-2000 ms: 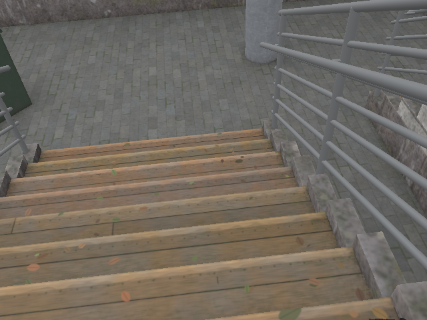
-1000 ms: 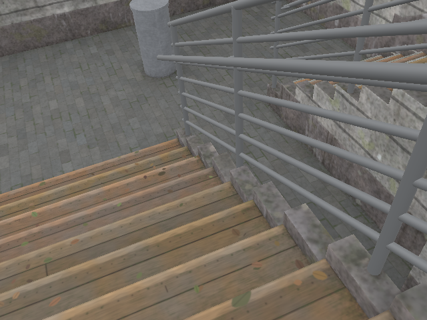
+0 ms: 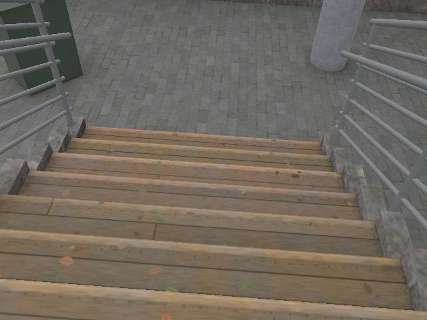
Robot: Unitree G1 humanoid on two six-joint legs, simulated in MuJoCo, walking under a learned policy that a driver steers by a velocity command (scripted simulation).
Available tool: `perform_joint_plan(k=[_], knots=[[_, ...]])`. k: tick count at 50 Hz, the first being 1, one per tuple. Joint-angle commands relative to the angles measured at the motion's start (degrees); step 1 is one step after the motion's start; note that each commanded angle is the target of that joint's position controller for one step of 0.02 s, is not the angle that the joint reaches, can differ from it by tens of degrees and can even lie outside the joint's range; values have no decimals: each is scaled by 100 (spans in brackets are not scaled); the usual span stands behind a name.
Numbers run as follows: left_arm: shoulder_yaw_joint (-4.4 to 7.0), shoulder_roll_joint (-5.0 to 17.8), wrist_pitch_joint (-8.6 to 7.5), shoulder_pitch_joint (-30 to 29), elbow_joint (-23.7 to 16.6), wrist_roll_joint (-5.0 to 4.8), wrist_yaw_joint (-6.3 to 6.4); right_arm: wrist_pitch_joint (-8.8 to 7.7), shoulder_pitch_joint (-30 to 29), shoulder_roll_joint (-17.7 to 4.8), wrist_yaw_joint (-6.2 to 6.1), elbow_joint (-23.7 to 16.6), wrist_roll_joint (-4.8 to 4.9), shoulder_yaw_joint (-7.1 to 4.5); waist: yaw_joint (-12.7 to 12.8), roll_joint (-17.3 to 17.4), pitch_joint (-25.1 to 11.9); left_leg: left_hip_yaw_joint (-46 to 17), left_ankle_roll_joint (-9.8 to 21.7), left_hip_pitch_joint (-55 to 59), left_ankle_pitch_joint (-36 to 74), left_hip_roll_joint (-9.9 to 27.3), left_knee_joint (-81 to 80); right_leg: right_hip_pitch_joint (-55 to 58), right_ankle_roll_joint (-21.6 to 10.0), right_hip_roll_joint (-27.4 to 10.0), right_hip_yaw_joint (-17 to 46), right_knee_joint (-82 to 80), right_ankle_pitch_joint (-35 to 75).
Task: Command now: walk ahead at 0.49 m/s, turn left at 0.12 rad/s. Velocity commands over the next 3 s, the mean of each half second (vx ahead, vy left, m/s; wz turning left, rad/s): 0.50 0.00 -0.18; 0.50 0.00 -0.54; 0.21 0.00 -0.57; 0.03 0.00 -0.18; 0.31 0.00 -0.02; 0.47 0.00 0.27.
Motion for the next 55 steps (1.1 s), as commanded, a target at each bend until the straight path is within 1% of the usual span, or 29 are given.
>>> perform_joint_plan(k=[1,9,10,12,13,14,15,16,17,19,21,23,24,26,29,33,37,40,41,42,43,44,45,46,48,50,52,54,55], knots=[[17,197,-126,-583,-361,23,-98,-121,-100,-603,-65,-332,-23,-62,12,305,543,-1755,171,-684,1595,1241,-687,164,-64,282,-188,-741,1176],[-223,-79,-397,-1155,-617,-214,20,64,664,-382,-275,26,-284,57,-713,430,1127,-1161,-52,209,3692,872,995,938,-183,592,-533,-2949,475],[-215,-8,-407,-731,-457,-312,82,53,674,-437,-291,79,-323,47,-595,416,958,-1083,-99,363,4214,919,1538,1399,-256,586,-472,-3211,381],[-61,371,-379,1390,200,-292,162,-9,434,-599,-282,139,-295,34,414,325,292,-660,-184,-129,4886,1084,3735,3389,-532,435,-563,-3785,792],[43,583,-309,2614,600,-255,132,-35,31,-760,-180,57,-198,-58,1107,-229,-226,60,-445,-1259,2867,544,6067,5031,-919,107,-212,-3636,1080],[67,802,-275,3222,745,-173,22,-46,531,-457,-161,-126,2,-62,732,-934,-1275,343,-757,-3953,-2556,259,8396,7951,-1620,-1232,1108,-669,3856],[115,872,-269,3277,668,-423,-29,-68,310,-902,-184,-492,49,-67,914,-542,-2013,0,-715,-4908,-2124,559,8332,8584,-2194,-1582,2041,-832,3128],[222,1089,-256,2538,425,-439,134,-42,-237,-984,-162,-717,32,-49,982,-725,-1654,115,-817,-5920,-1461,668,8112,7976,-2945,-2012,3028,-2058,-101],[134,699,-227,1867,206,-377,244,-24,-900,-1012,-127,-756,-188,-71,704,267,-721,36,-737,-5701,-432,1060,6718,6268,-2580,-1730,2961,-2951,-1987],[-17,398,-364,1511,244,-157,209,111,-1083,-946,-9,-686,-387,-163,60,825,411,-390,-732,-4273,802,1461,4574,3290,-2099,-1118,2615,-3012,-1913],[-46,428,-493,1471,195,-352,255,226,-1626,-565,82,-834,-412,-129,-15,670,657,-134,-1022,-3065,1676,1424,2685,1744,-1747,-281,1800,-3185,-1213],[-17,584,-458,1660,199,-316,281,251,-1302,-240,149,-709,-419,-34,-58,-165,34,152,-1041,-1980,2427,1255,2356,1512,-1638,-70,1526,-2871,259],[8,634,-438,1695,168,-276,244,251,-923,-254,183,-547,-303,-57,-161,-404,-230,138,-949,-1814,3255,1253,2753,1581,-1584,-73,1580,-2694,340],[-56,292,-427,2227,351,-351,317,212,-2088,-794,191,-942,-249,-278,251,-116,187,-330,-851,-3596,4096,1454,1980,2734,-1627,87,2107,-2256,-1230],[-36,332,-410,2227,184,-252,382,146,-2884,-620,254,-1258,-392,-204,522,136,265,-297,-858,-3114,4905,1249,806,2263,-1503,439,2320,-1784,-2910],[-52,451,-359,2232,6,-210,429,40,-3323,-478,309,-1547,-310,-135,846,-321,423,-238,-955,-2507,4692,898,-63,2240,-1391,673,2427,-1072,-3123],[-84,351,-119,2417,41,-68,596,-103,-3169,-414,198,-1725,41,-99,1127,-588,631,-642,-915,-1495,4780,1161,-2030,2735,-1093,845,2398,-100,-2479],[-23,593,-44,2653,215,-135,534,-128,-1577,-704,68,-1158,73,-271,514,465,210,-309,-923,632,5642,1463,-3046,2294,-1012,1249,1703,2503,-3265],[12,487,-103,2755,222,-172,423,-65,-741,-1012,61,-964,-51,-357,288,938,-288,-623,-803,2343,6259,1849,-1936,846,-870,1502,1138,4114,-5621],[16,296,-160,3452,144,-468,384,-38,-91,-1224,122,-931,-140,-387,410,1477,-1434,-914,-543,4332,7632,2829,579,-662,-671,1450,668,6293,-7164],[-64,362,-186,3312,16,-513,474,-13,17,-1121,257,-1016,2,-390,136,1340,-1896,-1368,-383,4461,6526,3263,665,-1528,-706,1027,450,7173,-6635],[-79,544,-182,2492,-274,-368,530,-113,-289,-1467,249,-1082,63,-541,-38,1731,-1617,-2594,650,3527,2581,3865,-744,-2202,-601,797,-26,7247,-5354],[30,767,-88,1384,-330,-93,475,-64,-849,-724,189,-1212,35,-363,-36,400,-496,-2130,370,1946,903,3106,-1794,-2143,-555,619,-214,6739,-4332],[55,699,-25,1045,-548,-75,376,-141,-887,-820,157,-1213,-78,-317,11,1008,-27,-2401,650,960,1583,3363,-1734,-1910,-484,524,-27,6386,-4040],[48,359,90,1001,-376,-63,307,-287,-810,-476,163,-933,-134,-129,493,233,765,-1228,-102,-618,3360,2672,-1332,-1331,-405,350,558,4499,-3015],[34,185,157,877,-397,-95,168,-345,-1095,-605,126,-960,-81,-118,760,839,756,-501,-319,-1650,3165,2198,-1764,-308,-187,456,276,2620,-1931],[41,71,110,772,-316,-24,88,-300,-855,-674,64,-832,-30,-98,668,1053,464,-295,-159,-1420,5067,2260,-1569,241,-186,563,99,1760,-1282],[41,44,143,1129,-107,-47,51,-261,-696,-904,34,-776,-61,-170,747,1150,-138,-65,-183,-515,5932,2323,-1027,242,-358,489,-186,2016,-618],[58,123,144,890,-165,-64,51,-228,-562,-751,19,-782,-42,-120,659,841,-90,2,-280,-271,5916,2305,-907,1,-440,460,-185,1978,-685]])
